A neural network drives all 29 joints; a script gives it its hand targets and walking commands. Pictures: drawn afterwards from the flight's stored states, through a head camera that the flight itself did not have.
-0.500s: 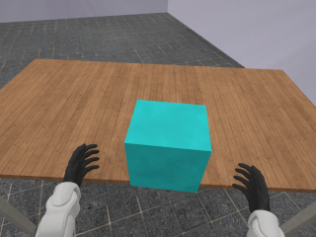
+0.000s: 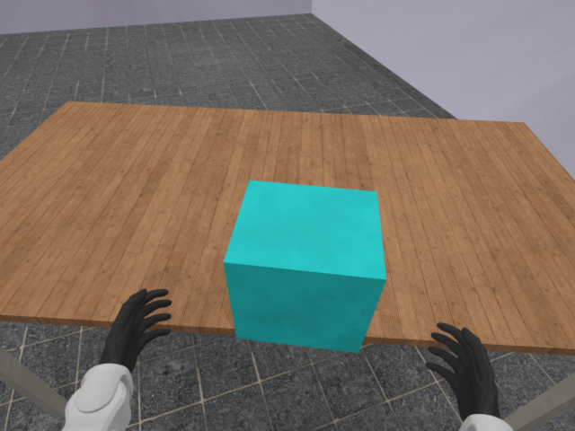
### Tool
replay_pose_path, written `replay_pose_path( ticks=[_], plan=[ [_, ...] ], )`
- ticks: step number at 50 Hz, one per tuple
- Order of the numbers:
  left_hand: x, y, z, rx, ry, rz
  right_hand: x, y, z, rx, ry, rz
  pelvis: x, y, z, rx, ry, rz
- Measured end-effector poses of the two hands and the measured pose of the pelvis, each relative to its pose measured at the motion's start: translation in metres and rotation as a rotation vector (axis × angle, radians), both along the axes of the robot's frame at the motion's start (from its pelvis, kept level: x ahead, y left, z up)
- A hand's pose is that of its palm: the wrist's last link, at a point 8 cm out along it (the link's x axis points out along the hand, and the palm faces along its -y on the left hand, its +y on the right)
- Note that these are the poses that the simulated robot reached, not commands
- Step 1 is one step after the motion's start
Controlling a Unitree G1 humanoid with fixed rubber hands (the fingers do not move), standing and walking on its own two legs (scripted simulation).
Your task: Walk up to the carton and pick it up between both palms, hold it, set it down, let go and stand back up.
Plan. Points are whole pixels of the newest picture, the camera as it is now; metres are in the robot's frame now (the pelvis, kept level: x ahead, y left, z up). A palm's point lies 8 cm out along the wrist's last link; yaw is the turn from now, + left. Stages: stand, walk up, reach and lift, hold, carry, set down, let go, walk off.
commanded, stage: set down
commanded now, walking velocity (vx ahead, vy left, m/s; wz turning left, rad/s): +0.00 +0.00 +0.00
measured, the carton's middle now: (304, 267) +0.37 +0.02 +0.04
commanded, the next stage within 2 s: let go in 1.30 s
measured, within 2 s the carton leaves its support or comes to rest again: neither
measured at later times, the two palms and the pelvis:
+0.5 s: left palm (132, 370) +0.20 +0.24 +0.00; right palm (471, 400) +0.19 -0.20 +0.01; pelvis +0.02 +0.00 +0.00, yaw +0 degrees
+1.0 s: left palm (137, 403) +0.17 +0.24 -0.04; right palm (459, 415) +0.19 -0.20 -0.04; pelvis +0.02 +0.00 +0.00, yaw +0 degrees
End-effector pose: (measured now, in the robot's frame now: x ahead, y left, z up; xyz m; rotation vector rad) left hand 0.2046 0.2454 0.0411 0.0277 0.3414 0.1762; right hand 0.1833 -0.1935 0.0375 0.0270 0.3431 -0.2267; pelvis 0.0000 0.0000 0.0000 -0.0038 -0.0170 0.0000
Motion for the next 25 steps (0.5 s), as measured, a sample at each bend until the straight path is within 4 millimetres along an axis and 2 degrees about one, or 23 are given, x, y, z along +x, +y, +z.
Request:
replay_pose_path(
  ticks=[11, 18, 25],
  plan=[
    [0.008, -0.005, -0.009, -0.004, 0.046, -0.016, 0.01, -0.001, -0.006, 0.006, 0.026, 0.013, 0.01, -0.002, 0.0, 0.003, 0.013, 0.0],
    [0.001, -0.005, -0.023, -0.01, 0.105, -0.017, 0.014, -0.004, -0.011, 0.006, 0.033, 0.014, 0.016, -0.003, 0.0, 0.005, 0.022, 0.0],
    [-0.007, -0.004, -0.037, -0.017, 0.151, -0.009, 0.009, -0.008, -0.027, -0.004, 0.08, 0.014, 0.018, -0.003, 0.0, 0.005, 0.024, 0.0]
  ],
)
